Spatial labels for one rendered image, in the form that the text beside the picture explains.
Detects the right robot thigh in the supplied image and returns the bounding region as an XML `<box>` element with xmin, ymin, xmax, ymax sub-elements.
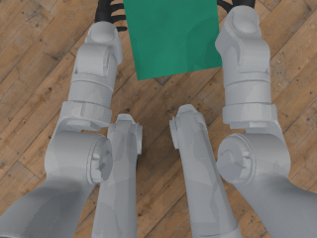
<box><xmin>168</xmin><ymin>110</ymin><xmax>243</xmax><ymax>238</ymax></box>

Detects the right robot hand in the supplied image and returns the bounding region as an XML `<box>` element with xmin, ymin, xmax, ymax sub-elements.
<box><xmin>217</xmin><ymin>0</ymin><xmax>256</xmax><ymax>14</ymax></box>

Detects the left robot upper arm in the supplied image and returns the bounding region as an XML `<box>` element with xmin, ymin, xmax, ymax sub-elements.
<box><xmin>0</xmin><ymin>130</ymin><xmax>114</xmax><ymax>238</ymax></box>

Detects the right robot upper arm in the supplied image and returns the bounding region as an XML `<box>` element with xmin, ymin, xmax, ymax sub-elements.
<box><xmin>216</xmin><ymin>133</ymin><xmax>317</xmax><ymax>238</ymax></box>

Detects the robot right forearm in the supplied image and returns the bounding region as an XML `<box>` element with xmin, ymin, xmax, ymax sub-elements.
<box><xmin>215</xmin><ymin>5</ymin><xmax>287</xmax><ymax>148</ymax></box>

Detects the robot left shin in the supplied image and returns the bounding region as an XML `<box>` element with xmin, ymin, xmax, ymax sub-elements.
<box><xmin>107</xmin><ymin>113</ymin><xmax>136</xmax><ymax>138</ymax></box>

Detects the left robot hand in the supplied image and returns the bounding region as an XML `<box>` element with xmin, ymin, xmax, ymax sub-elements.
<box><xmin>94</xmin><ymin>0</ymin><xmax>128</xmax><ymax>32</ymax></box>

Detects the carton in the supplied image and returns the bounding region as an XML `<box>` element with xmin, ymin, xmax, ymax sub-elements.
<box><xmin>123</xmin><ymin>0</ymin><xmax>223</xmax><ymax>80</ymax></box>

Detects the robot left forearm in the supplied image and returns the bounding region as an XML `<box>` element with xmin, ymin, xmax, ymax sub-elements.
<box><xmin>44</xmin><ymin>21</ymin><xmax>123</xmax><ymax>170</ymax></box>

